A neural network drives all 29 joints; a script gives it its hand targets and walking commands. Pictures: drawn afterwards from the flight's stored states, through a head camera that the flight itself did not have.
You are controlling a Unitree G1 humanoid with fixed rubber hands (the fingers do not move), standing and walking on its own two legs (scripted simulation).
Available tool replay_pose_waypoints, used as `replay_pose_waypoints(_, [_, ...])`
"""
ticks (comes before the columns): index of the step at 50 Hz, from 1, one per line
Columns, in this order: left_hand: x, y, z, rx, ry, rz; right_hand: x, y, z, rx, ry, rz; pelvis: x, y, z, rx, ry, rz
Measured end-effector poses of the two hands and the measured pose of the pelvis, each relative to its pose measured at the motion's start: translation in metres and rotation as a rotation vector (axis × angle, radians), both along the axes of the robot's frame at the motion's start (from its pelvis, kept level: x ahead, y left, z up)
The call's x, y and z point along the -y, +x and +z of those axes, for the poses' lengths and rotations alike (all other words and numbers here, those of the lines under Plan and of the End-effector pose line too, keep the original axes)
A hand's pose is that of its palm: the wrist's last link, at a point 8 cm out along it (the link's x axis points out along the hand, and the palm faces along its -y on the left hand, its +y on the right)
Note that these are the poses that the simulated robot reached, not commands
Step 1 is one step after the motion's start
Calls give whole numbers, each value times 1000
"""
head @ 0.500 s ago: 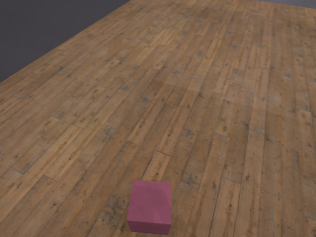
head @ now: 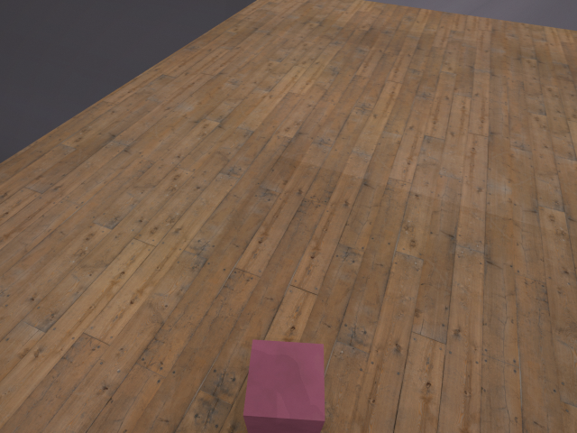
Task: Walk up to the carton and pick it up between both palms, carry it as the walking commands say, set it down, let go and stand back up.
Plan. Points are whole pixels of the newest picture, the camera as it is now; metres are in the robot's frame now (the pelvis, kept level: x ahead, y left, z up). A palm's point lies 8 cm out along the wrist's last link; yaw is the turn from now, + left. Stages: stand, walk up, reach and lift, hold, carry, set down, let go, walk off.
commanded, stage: stand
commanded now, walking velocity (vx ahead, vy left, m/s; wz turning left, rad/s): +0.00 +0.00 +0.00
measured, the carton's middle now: (285, 391) +0.38 +0.00 -0.65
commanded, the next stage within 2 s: reach and lift in 0.44 s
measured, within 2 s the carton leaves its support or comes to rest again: neither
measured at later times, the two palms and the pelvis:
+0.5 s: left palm out of the picture +0.04 +0.21 -0.15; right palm out of the picture +0.04 -0.23 -0.15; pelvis -0.01 -0.01 -0.01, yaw +0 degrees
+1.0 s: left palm out of the picture +0.15 +0.21 -0.17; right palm out of the picture +0.15 -0.21 -0.17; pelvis -0.04 -0.02 -0.06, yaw -1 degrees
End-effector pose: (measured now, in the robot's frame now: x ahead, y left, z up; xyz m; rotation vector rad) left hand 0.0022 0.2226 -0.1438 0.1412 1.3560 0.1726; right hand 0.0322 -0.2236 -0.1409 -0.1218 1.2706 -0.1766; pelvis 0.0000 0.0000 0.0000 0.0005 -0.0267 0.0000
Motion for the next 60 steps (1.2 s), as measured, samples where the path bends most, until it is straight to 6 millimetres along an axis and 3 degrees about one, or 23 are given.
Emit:
replay_pose_waypoints(11, [12, -11, -1, -41, -11, 17, 9, -48, -1, -133, -7, -30, 8, 1, 2, -1, -3, 4])
replay_pose_waypoints(22, [22, -21, -3, -73, -24, 29, 5, -52, -3, -155, 6, -29, 12, 3, 2, -6, -7, 7])
replay_pose_waypoints(24, [19, 11, -4, 5, -26, 20, 8, -21, -5, -79, 11, -32, 13, -2, -4, -62, -7, 6])
replay_pose_waypoints(29, [3, 126, 7, 124, 5, -63, 20, 100, 5, 56, -28, 71, 13, -18, -21, -115, -3, 12])
replay_pose_waypoints(32, [0, 158, 16, 82, 4, -56, 18, 136, 16, 24, -20, 61, 13, -16, -23, -156, -1, 10])
replay_pose_waypoints(34, [2, 161, 20, 50, -1, -51, 13, 138, 17, -17, -5, 58, 14, -12, -21, -181, 0, 7])
replay_pose_waypoints(37, [8, 152, 18, 33, -21, -54, 4, 126, 15, -46, 10, 70, 14, -5, -18, -207, 1, 3])
replay_pose_waypoints(43, [20, 138, -3, 69, -51, -77, -10, 104, -5, -14, 34, 58, 16, -12, -30, -277, -7, -4])
replay_pose_waypoints(50, [15, 149, -27, 202, -50, -79, -12, 114, -27, 118, 31, 64, 16, -41, -58, -330, -9, -10])
replay_pose_waypoints(60, [11, 174, -34, 303, -62, -88, -9, 133, -36, 214, 22, 59, 12, -80, -78, -291, -7, -5])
